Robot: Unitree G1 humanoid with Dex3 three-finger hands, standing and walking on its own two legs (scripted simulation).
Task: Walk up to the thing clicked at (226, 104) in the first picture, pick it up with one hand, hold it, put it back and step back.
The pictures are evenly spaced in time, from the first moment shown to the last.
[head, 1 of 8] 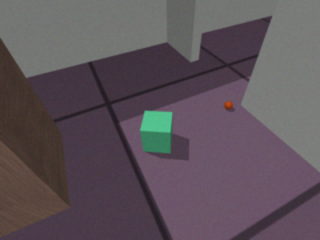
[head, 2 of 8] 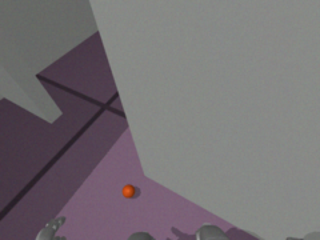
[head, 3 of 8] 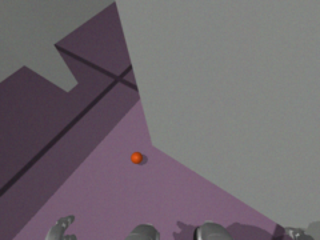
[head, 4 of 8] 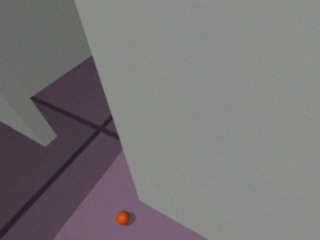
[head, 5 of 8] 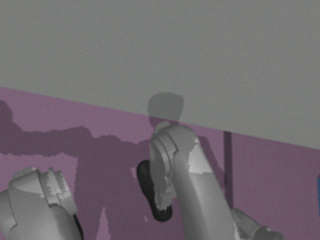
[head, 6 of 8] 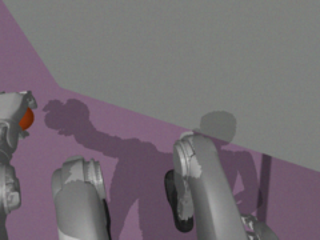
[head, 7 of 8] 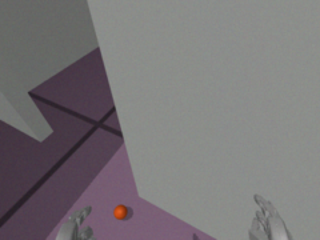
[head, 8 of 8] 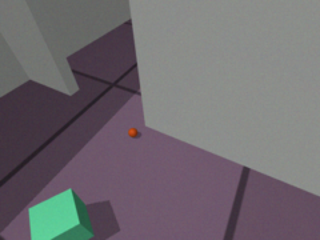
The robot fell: no
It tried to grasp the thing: yes
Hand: left
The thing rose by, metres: 0.68
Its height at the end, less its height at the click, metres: +0.00
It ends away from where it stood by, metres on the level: 0.01
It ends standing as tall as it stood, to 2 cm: yes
